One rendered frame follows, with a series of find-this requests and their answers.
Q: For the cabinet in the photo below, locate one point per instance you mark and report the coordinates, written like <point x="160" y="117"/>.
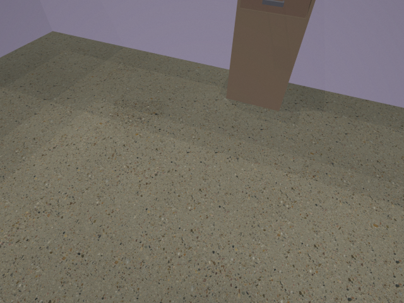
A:
<point x="264" y="50"/>

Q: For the drawer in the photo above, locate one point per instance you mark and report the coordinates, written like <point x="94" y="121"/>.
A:
<point x="291" y="7"/>

